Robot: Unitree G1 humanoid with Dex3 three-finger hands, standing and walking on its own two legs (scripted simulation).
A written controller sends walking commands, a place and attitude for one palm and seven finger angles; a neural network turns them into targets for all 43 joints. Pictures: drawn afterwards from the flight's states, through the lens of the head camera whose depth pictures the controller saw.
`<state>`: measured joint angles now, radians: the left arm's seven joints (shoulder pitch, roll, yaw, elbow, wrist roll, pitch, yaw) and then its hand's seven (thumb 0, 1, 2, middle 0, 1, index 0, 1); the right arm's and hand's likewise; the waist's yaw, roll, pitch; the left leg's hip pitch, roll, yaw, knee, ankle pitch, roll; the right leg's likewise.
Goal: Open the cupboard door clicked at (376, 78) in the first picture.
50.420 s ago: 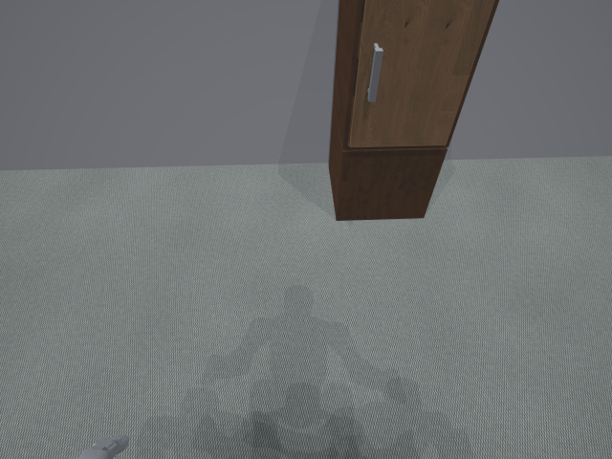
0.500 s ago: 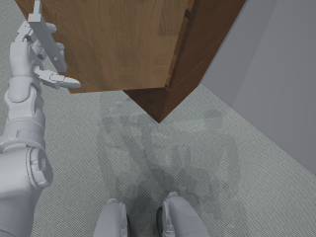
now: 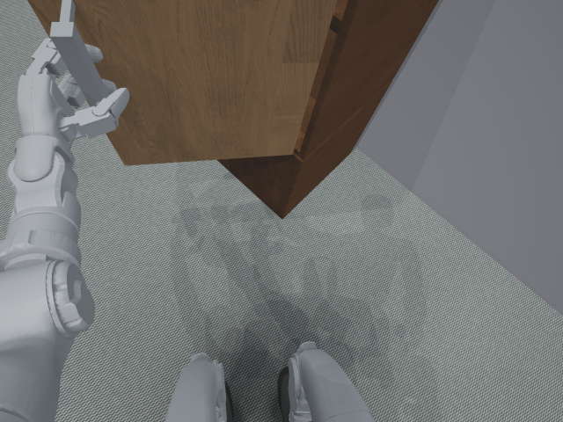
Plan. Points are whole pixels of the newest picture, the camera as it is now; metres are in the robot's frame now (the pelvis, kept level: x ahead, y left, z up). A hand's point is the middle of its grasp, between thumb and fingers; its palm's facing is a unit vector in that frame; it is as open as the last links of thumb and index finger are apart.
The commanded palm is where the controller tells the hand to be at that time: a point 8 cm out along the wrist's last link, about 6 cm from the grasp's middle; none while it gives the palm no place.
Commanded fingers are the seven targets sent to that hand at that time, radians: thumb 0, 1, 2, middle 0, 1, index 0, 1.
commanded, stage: close the thumb around the handle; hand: left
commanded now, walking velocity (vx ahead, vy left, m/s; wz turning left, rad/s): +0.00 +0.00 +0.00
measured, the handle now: (91, 69) +0.58 +0.21 +0.05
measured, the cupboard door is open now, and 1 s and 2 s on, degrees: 52 76 98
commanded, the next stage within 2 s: pull the door open along its arc in 0.22 s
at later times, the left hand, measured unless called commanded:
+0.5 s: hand (108, 109) +0.52 +0.19 +0.05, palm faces +0.06 -1.00 +0.00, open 6.0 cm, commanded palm +0.48 +0.22 +0.05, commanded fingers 0.00 0.90 0.90 -0.40 -1.35 -0.40 -1.35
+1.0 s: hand (159, 188) +0.41 +0.12 +0.05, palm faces +0.38 -0.92 +0.05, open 6.2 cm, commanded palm +0.34 +0.17 +0.05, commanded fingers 0.00 0.90 0.90 -0.40 -1.35 -0.40 -1.35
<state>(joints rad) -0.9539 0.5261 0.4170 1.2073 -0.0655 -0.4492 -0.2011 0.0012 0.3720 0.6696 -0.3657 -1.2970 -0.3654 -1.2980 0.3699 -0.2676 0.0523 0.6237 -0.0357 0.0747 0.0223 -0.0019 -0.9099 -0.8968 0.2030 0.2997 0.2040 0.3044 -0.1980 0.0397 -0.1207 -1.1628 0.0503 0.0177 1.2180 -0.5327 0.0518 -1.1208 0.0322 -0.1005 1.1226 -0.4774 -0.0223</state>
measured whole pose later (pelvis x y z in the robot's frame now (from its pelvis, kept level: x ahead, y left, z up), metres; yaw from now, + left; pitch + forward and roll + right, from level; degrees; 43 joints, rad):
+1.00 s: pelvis +0.02 -0.01 +0.02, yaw +1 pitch +21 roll -1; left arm -0.32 -0.01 0.12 0.55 0.00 -0.46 0.39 0.01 0.68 0.79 -0.32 -1.29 -0.34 -1.28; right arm 0.24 -0.21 0.00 0.54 -0.07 0.06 0.07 0.00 -0.91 -0.90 0.20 0.30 0.20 0.30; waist -0.05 0.02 -0.17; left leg -0.95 0.03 0.06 1.10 -0.53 0.04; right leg -0.94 0.02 -0.06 1.08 -0.50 -0.03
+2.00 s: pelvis +0.01 -0.06 +0.02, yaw +5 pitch +18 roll +1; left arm -0.09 -0.12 -0.17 0.40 0.10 -0.40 0.61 0.01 -0.22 0.42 -0.32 -1.23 -0.32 -1.23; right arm 0.19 -0.19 -0.01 0.62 -0.10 -0.05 0.02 0.01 -0.91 -0.90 0.20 0.30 0.20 0.30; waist -0.02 0.03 -0.17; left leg -0.91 0.01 -0.01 1.08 -0.49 -0.03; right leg -0.90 0.00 -0.12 1.11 -0.52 -0.10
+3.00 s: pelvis +0.00 -0.02 +0.01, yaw +4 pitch +16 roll +0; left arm 0.17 0.02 -0.27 0.13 0.04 -0.42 0.16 -0.01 -0.50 0.30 -0.15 -0.31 -0.14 -0.30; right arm 0.23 -0.21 0.01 0.46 -0.03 -0.01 0.04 0.01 -0.91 -0.90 0.20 0.30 0.20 0.30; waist 0.00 0.03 -0.15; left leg -0.92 0.00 0.03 1.17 -0.53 0.02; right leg -0.91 -0.01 -0.08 1.17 -0.53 -0.05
